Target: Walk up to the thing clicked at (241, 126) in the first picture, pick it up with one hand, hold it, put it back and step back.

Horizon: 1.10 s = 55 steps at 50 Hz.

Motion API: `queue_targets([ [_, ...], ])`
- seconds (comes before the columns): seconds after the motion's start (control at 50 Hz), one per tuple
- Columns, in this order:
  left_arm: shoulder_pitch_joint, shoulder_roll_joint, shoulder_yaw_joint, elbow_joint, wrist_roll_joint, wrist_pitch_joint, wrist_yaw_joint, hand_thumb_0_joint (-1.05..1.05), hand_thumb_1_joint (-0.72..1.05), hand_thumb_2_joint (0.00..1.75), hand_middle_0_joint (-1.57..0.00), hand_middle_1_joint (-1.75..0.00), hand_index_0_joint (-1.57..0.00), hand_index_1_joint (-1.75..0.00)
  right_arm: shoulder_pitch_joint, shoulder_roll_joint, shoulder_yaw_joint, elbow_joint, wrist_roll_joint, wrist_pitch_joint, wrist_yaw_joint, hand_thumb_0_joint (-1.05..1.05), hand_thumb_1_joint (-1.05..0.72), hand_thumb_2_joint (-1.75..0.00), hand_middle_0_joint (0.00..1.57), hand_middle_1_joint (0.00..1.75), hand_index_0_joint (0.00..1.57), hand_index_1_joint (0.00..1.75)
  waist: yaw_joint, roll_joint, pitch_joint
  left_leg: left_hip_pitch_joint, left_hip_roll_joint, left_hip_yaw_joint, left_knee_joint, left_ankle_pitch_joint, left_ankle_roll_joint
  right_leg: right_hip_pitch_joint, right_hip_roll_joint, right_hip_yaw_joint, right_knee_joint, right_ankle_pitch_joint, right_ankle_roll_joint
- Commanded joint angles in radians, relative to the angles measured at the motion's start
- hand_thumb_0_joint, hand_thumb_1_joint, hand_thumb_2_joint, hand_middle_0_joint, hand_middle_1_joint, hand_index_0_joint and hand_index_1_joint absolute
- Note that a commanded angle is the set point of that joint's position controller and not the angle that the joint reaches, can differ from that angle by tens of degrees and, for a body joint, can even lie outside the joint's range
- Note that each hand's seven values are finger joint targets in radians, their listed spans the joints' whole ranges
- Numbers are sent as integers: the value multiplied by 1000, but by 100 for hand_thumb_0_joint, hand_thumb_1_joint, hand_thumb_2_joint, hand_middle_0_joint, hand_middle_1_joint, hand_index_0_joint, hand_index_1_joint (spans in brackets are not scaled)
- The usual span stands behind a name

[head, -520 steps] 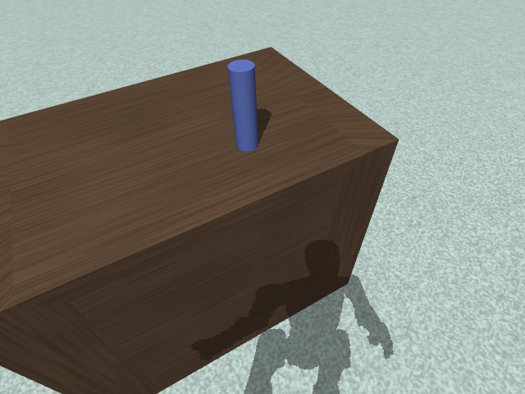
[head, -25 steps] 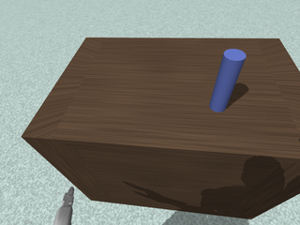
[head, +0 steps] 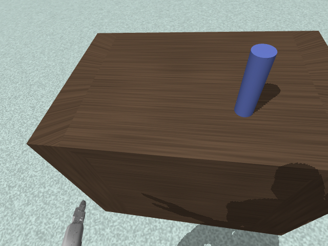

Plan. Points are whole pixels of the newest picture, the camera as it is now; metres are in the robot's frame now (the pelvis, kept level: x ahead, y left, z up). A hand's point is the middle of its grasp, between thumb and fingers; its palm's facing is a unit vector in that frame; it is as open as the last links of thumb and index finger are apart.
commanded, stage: go down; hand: right
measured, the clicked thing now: (252, 84) +0.52 -0.17 +0.09
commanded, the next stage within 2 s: approach in 0.46 s
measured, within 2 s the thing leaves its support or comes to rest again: neither
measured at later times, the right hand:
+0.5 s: hand out of the picture +0.40 -0.36 +0.18, palm faces +0.13 +0.99 +0.01, open 17.5 cm
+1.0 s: hand (298, 116) +0.43 -0.27 +0.07, palm faces -0.01 +1.00 +0.07, open 17.4 cm
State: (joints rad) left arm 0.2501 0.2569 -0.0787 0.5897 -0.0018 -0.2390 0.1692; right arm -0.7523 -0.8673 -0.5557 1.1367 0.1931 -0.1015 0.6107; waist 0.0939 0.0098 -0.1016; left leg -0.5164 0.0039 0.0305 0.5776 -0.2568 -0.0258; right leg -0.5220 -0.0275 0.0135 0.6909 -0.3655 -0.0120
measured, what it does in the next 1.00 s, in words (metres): stands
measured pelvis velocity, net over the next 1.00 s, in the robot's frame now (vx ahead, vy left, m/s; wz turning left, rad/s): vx -0.01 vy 0.00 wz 0.01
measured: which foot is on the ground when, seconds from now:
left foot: down 0.00-1.00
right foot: down 0.00-1.00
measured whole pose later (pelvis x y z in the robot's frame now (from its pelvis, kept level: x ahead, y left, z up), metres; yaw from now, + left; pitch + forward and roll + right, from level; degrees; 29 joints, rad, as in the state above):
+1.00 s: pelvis -0.01 +0.00 -0.02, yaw +1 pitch +15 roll +2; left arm 0.25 0.24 -0.06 0.52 0.02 -0.24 0.12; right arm -0.71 -0.63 -0.45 1.10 0.21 -0.23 0.51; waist 0.12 0.02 -0.11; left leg -0.68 0.00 0.03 0.73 -0.32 -0.02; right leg -0.67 -0.03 0.01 0.83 -0.42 -0.01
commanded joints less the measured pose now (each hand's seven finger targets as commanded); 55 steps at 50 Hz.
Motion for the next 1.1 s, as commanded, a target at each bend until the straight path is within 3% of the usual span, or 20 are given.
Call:
queue_targets([
  [0.0, -91, 177, 74, -166, -7, -54, 14, 0, -57, 7, -5, -5, -4, -6, -410, -368, -38, -208, 39, -56, -4, 0, 52, -3, 7, 4, 6, 4, -1, -218, -339, 88, -34, 8, -18, 253, 54, 279, -13, 41, -58, 557, 28],
  [0.14, 18, 164, 73, -168, -4, -38, 5, 0, -56, 6, -5, -5, -4, -5, -374, -370, -42, -219, 26, -34, -1, 0, 50, -3, 7, 4, 6, 4, -13, -215, -389, 140, -35, 7, -20, 294, 55, 291, -8, 30, -62, 587, 27],
  [0.18, 40, 166, 81, -154, -5, -33, 4, 0, -57, 6, -5, -4, -4, -5, -344, -376, -55, -191, 26, -22, -3, 0, 51, -3, 7, 4, 6, 4, -17, -215, -337, 137, -34, 6, -22, 291, 57, 256, -6, 28, -69, 574, 25],
  [0.22, 41, 181, 103, -164, -8, -33, 0, 0, -56, 6, -5, -4, -4, -5, -369, -389, -64, -220, 30, -25, -5, 0, 51, -4, 7, 4, 6, 4, -12, -191, -321, 144, -32, 3, -28, 269, 56, 227, -3, 26, -84, 494, 18],
  [0.3, -32, 159, 69, -242, -8, -44, -3, 0, -56, 6, -5, -4, -4, -5, -391, -398, -74, -215, 23, -40, -15, 0, 54, -4, 6, 5, 6, 5, -22, -142, -294, 184, -24, -3, -35, 222, 49, 152, 8, 14, -100, 329, 5],
  [0.38, 28, 122, 48, -177, -9, -41, -1, 0, -55, 6, -5, -5, -4, -5, -430, -399, -52, -282, 17, -61, -5, 0, 55, -4, 6, 5, 6, 5, -23, -250, -387, 174, -20, -14, -17, 264, 50, 240, 13, 9, -75, 400, 10],
  [0.42, 27, 144, 66, -142, -8, -40, 8, 0, -56, 6, -5, -5, -4, -5, -418, -410, -63, -274, 27, -55, 0, 0, 54, -3, 7, 4, 6, 4, -20, -259, -395, 144, -25, -8, -15, 265, 52, 273, 7, 21, -70, 459, 14],
  [0.48, -81, 178, 79, -186, -7, -52, 15, 0, -56, 6, -5, -5, -4, -5, -390, -348, -32, -194, 38, -38, 7, 0, 54, -3, 7, 4, 6, 4, 1, -208, -324, 112, -26, -5, -29, 227, 52, 230, 2, 27, -79, 403, 13],
  [0.5, -21, 150, 70, -93, -4, -47, 15, 0, -56, 6, -5, -5, -4, -5, -409, -327, -1, -216, 32, -40, 9, 0, 53, -3, 7, 4, 6, 4, 3, -237, -306, 104, -25, -5, -23, 228, 54, 219, 4, 21, -82, 387, 13],
  [0.54, -68, 178, 82, -151, -4, -53, 19, 0, -58, 6, -5, -3, -3, -5, -393, -376, -34, -197, 26, -40, 7, 0, 59, -4, 4, 5, 5, 5, -4, -220, -331, 126, -21, -7, -24, 226, 53, 210, 7, 20, -78, 369, 9],
  [0.64, -15, 178, 77, -184, -5, -49, 14, 0, -56, 4, -5, -5, -5, -5, -318, -303, -14, -128, 45, -36, 8, 0, 53, -3, 6, 4, 6, 4, 15, -111, -255, 112, -31, 7, -23, 216, 45, 165, 3, 25, -85, 344, 5],
  [0.72, -11, 144, 50, -240, -6, -58, 3, 0, -56, 5, -5, -5, -5, -6, -294, -175, 50, -109, 52, -51, 3, 0, 54, -3, 6, 4, 6, 4, 33, -74, -256, 88, -31, 2, -9, 227, 40, 168, 5, 19, -68, 339, 1],
  [0.74, 31, 128, 55, -172, -5, -53, 0, 0, -56, 5, -5, -5, -5, -6, -314, -161, 72, -151, 50, -63, 0, 0, 54, -4, 6, 4, 6, 4, 34, -113, -259, 69, -30, -3, 1, 222, 41, 166, 7, 18, -64, 332, 2],
  [0.78, 29, 112, 45, -154, 0, -58, -11, 0, -55, 4, -6, -5, -5, -6, -355, -135, 81, -194, 57, -95, -12, 0, 54, -4, 6, 4, 6, 4, 31, -145, -292, 40, -27, -10, 30, 237, 41, 164, 7, 18, -28, 365, 5],
  [0.8, 8, 129, 66, -167, 1, -60, -12, 0, -55, 4, -5, -5, -5, -6, -401, -143, 75, -261, 58, -114, -20, 0, 54, -3, 6, 4, 6, 4, 31, -175, -355, 26, -26, -13, 46, 239, 40, 199, 4, 20, -11, 396, 8],
  [0.84, 0, 146, 81, -162, 9, -64, -18, 0, -54, 4, -6, -5, -5, -6, -409, -101, 88, -281, 62, -146, -41, 0, 52, -4, 6, 4, 6, 4, 32, -220, -356, -44, -30, -9, 78, 198, 43, 198, -4, 26, 17, 409, 18],
  [0.9, 2, 156, 103, -181, 15, -57, -33, 0, -55, 5, -6, -5, -5, -6, -372, -93, 54, -251, 55, -190, -91, 0, 50, -4, 6, 4, 5, 4, 30, -214, -413, -73, -34, -6, 121, 220, 43, 206, -7, 32, 76, 518, 26],
  [0.98, -36, 205, 152, -280, 25, -40, -48, 0, -55, 5, -6, -5, -5, -5, -426, -74, 37, -294, 36, -241, -167, 0, 49, -5, 6, 4, 5, 4, 31, -216, -486, -63, -36, -10, 163, 241, 45, 172, -9, 32, 110, 543, 30],
  [1.02, 35, 124, 100, -238, 26, -18, -70, 0, -57, 5, -6, -6, -6, -6, -373, -30, 42, -257, 16, -256, -202, 0, 56, -3, 5, 4, 5, 4, 14, -200, -460, -58, -38, -10, 182, 231, 46, 102, -3, 28, 121, 503, 27],
  [1.08, -10, 161, 140, -423, 27, -6, -78, 0, -57, 6, -6, -5, -5, -6, -444, -62, 9, -387, -8, -286, -267, 0, 61, -4, 4, 5, 4, 5, 10, -197, -645, 57, -33, -19, 210, 325, 43, 137, 6, 15, 145, 528, 22],
])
